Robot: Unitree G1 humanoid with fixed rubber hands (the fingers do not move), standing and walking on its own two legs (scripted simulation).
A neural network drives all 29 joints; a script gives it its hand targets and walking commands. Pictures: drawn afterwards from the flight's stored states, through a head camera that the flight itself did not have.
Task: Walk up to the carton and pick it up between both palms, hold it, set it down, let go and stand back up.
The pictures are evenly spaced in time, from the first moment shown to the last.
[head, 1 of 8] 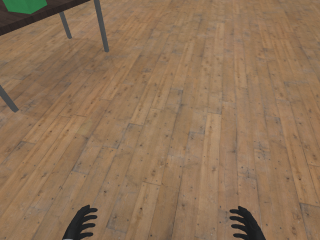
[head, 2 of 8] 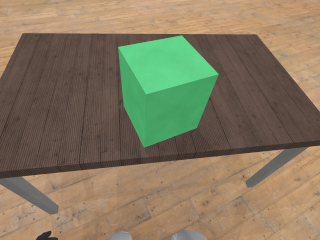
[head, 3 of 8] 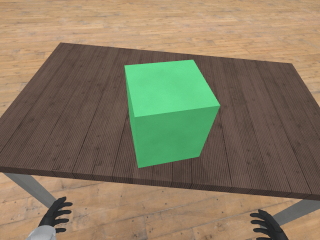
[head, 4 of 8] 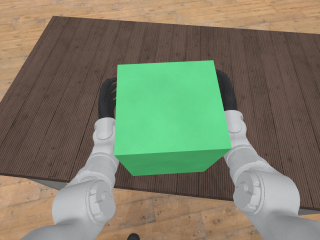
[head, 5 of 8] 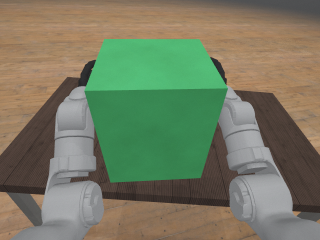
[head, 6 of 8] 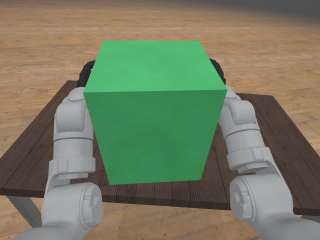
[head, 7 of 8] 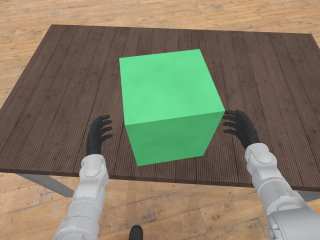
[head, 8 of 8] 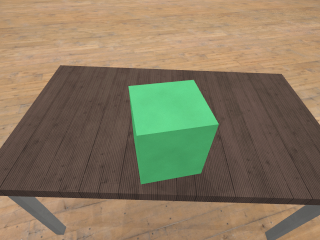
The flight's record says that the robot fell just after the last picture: no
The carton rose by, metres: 0.22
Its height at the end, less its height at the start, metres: +0.00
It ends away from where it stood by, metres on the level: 0.01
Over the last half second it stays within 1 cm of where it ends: yes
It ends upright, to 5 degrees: yes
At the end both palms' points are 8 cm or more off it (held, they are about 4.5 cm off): yes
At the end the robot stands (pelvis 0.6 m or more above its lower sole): yes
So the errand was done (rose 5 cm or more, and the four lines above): yes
